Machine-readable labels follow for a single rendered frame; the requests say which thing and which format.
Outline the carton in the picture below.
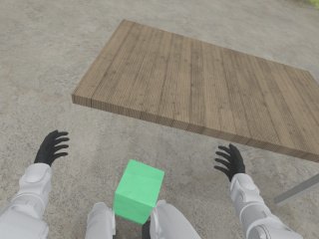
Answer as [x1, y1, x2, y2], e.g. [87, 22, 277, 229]
[113, 159, 164, 225]

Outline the robot thigh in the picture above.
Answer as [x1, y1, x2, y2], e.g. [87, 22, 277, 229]
[150, 203, 201, 239]
[85, 207, 116, 239]

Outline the right robot hand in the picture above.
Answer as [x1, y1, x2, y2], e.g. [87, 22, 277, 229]
[214, 144, 245, 182]

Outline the right robot upper arm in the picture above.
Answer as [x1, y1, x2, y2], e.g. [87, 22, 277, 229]
[247, 224, 304, 239]

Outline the robot right thigh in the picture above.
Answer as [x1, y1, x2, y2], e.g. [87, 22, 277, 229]
[150, 203, 201, 239]

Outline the left robot forearm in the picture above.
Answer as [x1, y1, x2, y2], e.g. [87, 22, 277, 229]
[0, 162, 52, 222]

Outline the table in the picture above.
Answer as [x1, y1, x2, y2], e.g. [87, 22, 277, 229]
[71, 19, 319, 206]

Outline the left robot hand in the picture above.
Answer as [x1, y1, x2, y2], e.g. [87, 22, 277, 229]
[34, 129, 69, 167]

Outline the left robot upper arm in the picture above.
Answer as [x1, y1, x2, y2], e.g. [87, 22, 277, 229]
[0, 208, 49, 239]

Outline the robot left thigh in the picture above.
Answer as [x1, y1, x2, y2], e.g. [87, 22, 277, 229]
[85, 207, 116, 239]

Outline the right robot forearm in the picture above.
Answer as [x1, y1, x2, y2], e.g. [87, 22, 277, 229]
[229, 173, 294, 239]

